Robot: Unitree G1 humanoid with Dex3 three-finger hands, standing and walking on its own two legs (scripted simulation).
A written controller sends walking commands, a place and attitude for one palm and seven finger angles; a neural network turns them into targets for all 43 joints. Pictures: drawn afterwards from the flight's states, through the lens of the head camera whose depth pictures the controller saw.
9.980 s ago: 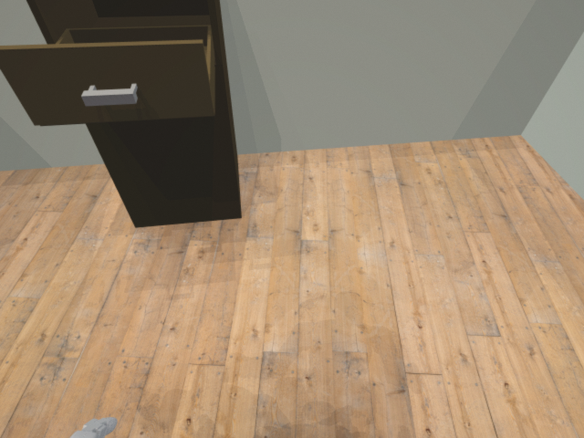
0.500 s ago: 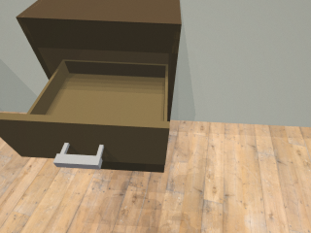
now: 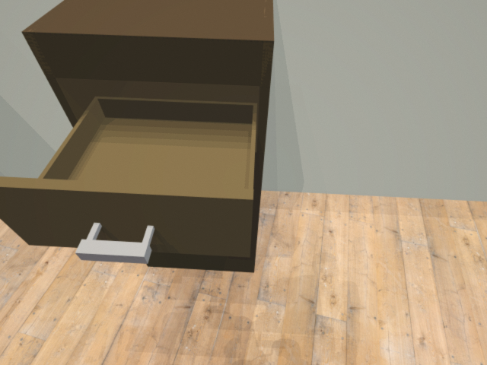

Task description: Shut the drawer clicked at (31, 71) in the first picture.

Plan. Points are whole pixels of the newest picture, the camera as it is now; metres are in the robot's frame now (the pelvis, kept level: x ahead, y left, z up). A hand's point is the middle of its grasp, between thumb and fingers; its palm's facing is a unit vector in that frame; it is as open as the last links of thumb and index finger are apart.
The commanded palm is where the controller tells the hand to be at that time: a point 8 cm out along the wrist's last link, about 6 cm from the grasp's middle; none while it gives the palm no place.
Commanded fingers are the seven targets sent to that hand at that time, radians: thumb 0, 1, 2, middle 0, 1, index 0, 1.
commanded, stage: look again from close up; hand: left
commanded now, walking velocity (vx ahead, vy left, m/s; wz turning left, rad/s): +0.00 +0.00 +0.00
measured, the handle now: (118, 240) +0.29 +0.23 +0.05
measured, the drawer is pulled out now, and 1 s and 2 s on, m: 0.30 0.30 0.30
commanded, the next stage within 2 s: raise the hand and make a fist in 0.26 s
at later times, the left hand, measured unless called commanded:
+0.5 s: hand out of the picture +0.07 +0.20 -0.09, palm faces +0.24 -0.93 -0.28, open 7.1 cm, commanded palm +0.07 +0.21 -0.05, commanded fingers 0.00 0.90 0.90 -0.36 -0.47 -0.36 -0.47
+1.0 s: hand out of the picture +0.12 +0.16 +0.04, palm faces -0.01 -1.00 -0.03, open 4.8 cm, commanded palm +0.09 +0.22 +0.02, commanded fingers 0.00 0.90 0.90 -0.86 -1.01 -0.86 -1.01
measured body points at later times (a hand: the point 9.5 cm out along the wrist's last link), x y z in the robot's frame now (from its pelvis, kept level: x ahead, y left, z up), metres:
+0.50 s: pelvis -0.02 +0.00 -0.01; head -0.02 -0.03 +0.44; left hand +0.05 +0.25 -0.07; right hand +0.02 -0.24 -0.15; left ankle -0.03 +0.13 -0.74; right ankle -0.05 -0.08 -0.74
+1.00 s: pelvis -0.07 +0.01 -0.06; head -0.06 +0.00 +0.39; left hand +0.11 +0.22 +0.04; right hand +0.16 -0.18 -0.11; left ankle -0.03 +0.13 -0.74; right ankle -0.05 -0.08 -0.74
